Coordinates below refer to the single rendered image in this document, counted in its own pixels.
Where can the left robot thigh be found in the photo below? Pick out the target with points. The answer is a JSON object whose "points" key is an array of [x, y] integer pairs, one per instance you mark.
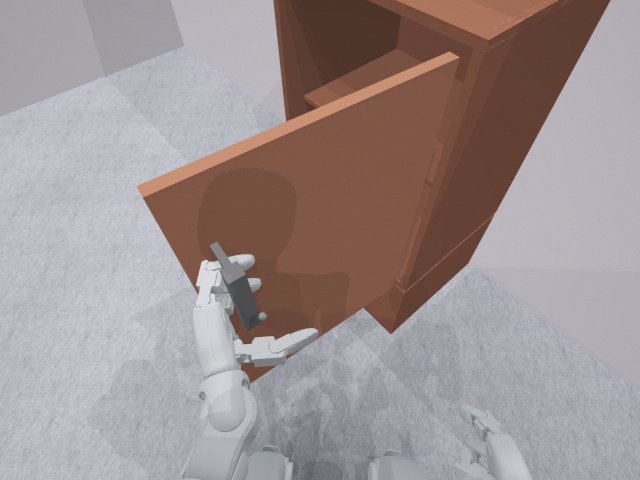
{"points": [[265, 465]]}

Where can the robot thigh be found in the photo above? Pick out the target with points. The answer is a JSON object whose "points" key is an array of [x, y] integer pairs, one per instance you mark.
{"points": [[265, 465], [395, 468]]}

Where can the cupboard door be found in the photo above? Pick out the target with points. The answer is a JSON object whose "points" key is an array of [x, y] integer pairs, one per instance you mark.
{"points": [[325, 202]]}

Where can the handle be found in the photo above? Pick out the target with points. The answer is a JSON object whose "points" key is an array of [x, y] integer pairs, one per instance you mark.
{"points": [[238, 287]]}

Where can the robot right hand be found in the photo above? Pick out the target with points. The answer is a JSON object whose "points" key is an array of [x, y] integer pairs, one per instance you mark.
{"points": [[500, 460]]}

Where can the right robot thigh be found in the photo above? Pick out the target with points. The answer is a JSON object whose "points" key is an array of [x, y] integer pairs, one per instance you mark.
{"points": [[395, 468]]}

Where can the left robot forearm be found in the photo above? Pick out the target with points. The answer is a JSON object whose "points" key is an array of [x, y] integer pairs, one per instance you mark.
{"points": [[230, 419]]}

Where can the robot left hand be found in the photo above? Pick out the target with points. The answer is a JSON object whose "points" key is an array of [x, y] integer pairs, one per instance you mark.
{"points": [[213, 331]]}

